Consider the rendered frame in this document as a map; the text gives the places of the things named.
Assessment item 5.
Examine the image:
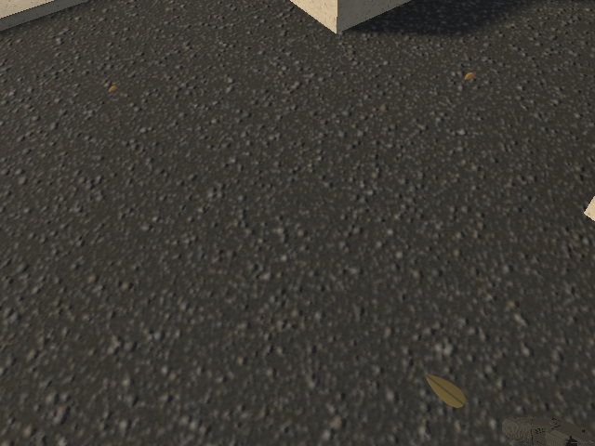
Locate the right robot hand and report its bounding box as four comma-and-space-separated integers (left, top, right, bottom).
502, 417, 595, 446

